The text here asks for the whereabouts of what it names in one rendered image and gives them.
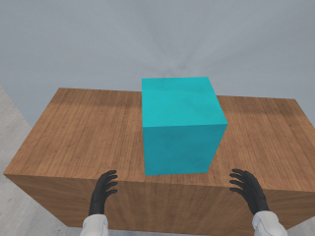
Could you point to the robot left forearm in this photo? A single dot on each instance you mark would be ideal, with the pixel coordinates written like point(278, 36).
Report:
point(95, 225)

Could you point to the robot right hand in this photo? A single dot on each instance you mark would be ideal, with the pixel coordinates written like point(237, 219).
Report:
point(252, 191)

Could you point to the robot right forearm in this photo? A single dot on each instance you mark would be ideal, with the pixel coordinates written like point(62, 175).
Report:
point(266, 223)

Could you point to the robot left hand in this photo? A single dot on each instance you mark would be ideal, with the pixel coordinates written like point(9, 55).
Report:
point(100, 195)

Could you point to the pedestal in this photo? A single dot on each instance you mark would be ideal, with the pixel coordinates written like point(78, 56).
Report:
point(83, 133)

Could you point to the carton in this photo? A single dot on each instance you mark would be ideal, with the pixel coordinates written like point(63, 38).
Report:
point(183, 124)

